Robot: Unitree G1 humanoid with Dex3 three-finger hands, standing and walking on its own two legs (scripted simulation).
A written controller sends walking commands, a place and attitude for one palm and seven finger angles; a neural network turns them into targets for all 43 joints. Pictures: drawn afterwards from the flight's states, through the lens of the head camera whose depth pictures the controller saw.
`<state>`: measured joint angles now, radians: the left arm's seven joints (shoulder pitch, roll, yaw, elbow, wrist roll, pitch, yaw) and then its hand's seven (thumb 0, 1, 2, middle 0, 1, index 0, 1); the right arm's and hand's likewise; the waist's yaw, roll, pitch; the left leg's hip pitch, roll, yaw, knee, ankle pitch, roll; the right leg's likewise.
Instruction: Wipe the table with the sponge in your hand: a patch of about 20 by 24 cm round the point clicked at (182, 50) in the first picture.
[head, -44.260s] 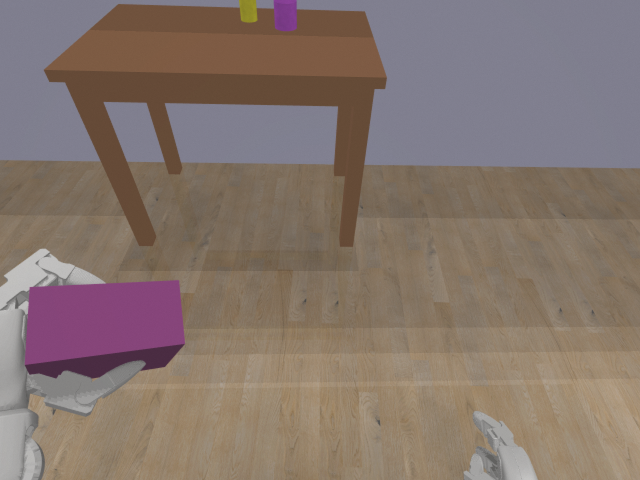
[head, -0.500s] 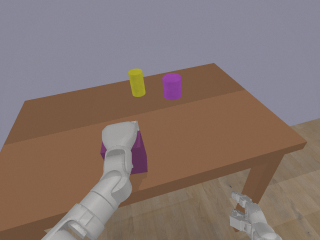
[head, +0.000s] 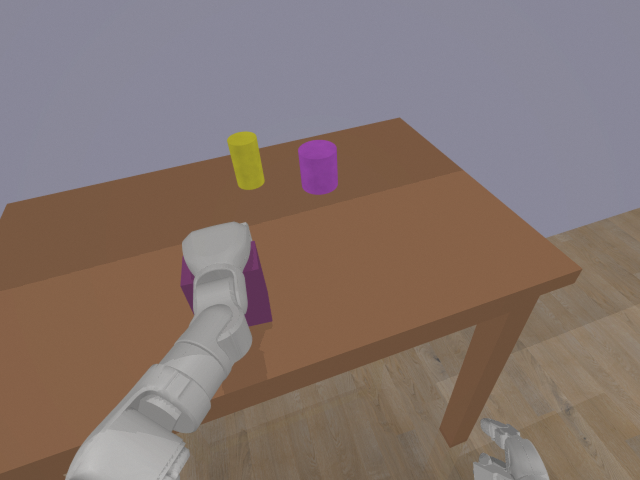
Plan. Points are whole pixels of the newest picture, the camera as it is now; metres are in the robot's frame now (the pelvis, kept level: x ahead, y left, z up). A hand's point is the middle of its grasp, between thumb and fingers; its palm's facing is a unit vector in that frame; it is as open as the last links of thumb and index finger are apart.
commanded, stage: wipe forward along the third lane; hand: left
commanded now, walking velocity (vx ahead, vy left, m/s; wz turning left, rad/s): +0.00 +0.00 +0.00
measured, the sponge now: (232, 297) +0.37 +0.17 +0.03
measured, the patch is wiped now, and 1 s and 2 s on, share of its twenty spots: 0.95 1.00 1.00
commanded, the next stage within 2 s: wipe back along the third lane in 1.10 s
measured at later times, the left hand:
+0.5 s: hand (221, 253) +0.41 +0.19 +0.08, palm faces -0.04 -0.03 -1.00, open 9.9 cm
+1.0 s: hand (213, 235) +0.46 +0.22 +0.08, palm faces -0.06 -0.02 -1.00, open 9.9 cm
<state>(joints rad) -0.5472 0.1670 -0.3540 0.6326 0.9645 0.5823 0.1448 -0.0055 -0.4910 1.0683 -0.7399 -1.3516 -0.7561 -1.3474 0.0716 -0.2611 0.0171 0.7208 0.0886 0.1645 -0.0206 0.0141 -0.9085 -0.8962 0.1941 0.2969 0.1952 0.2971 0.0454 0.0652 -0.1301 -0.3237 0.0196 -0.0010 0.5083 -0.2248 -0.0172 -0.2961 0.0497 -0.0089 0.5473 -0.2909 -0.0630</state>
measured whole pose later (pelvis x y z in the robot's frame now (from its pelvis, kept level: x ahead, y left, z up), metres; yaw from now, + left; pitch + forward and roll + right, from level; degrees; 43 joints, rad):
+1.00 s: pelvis +0.01 +0.03 +0.00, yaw +0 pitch +9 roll -1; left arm -0.92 0.25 -0.21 1.13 0.98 0.45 0.23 0.00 -0.49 1.07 -0.74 -1.35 -0.76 -1.35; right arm 0.18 -0.25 0.00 0.77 0.06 0.14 -0.02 0.01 -0.91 -0.90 0.20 0.30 0.20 0.30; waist -0.05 0.05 -0.14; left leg -0.49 0.01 0.01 0.56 -0.24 0.01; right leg -0.43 0.04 0.00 0.54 -0.27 -0.03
